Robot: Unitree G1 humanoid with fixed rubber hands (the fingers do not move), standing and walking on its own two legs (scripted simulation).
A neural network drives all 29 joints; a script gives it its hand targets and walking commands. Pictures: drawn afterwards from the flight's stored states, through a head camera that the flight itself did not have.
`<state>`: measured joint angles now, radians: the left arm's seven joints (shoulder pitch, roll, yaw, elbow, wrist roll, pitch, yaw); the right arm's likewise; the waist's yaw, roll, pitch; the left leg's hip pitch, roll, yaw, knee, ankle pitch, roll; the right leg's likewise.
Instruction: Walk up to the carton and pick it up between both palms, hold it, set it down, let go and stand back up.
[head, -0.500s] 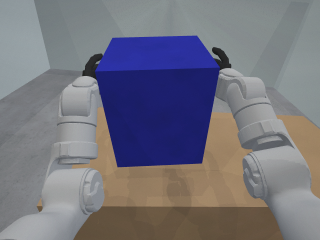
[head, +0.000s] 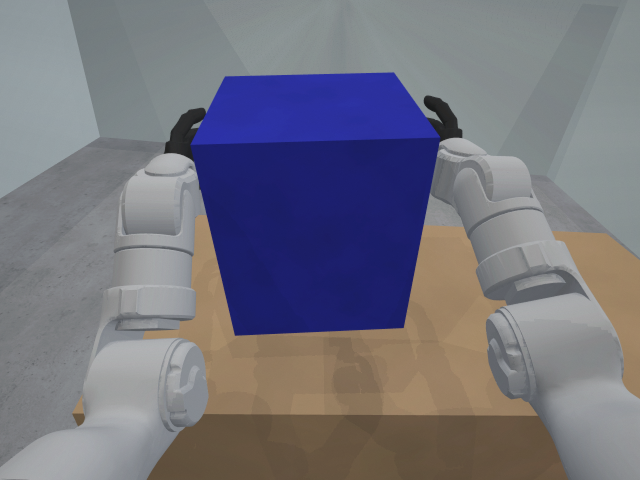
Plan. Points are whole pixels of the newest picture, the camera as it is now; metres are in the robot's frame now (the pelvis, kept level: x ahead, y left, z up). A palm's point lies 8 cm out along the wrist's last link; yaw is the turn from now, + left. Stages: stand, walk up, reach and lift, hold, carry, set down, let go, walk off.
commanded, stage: hold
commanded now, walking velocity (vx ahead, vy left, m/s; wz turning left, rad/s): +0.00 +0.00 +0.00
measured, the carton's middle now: (314, 203) +0.37 +0.00 +0.25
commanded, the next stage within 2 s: set down in 1.76 s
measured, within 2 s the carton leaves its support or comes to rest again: neither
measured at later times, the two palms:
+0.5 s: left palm (182, 170) +0.37 +0.16 +0.29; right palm (445, 158) +0.37 -0.14 +0.32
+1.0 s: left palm (180, 170) +0.37 +0.16 +0.29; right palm (442, 158) +0.37 -0.14 +0.32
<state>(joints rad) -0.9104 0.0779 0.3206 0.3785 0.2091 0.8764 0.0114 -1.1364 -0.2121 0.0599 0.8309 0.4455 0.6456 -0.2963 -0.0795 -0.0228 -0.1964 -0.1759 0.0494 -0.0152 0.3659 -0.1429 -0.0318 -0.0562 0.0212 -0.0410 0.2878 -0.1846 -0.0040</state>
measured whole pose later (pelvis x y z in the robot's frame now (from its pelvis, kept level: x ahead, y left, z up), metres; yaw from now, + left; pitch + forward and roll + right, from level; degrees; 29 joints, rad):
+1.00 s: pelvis +0.00 +0.00 +0.00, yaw +0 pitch -3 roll -1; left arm -0.92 0.08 0.33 0.40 0.21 0.87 0.01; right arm -1.14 -0.21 0.05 0.84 0.44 0.65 -0.30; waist -0.08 -0.02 -0.19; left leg -0.17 0.05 -0.02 0.37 -0.14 -0.03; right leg -0.05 0.02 -0.04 0.29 -0.18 0.00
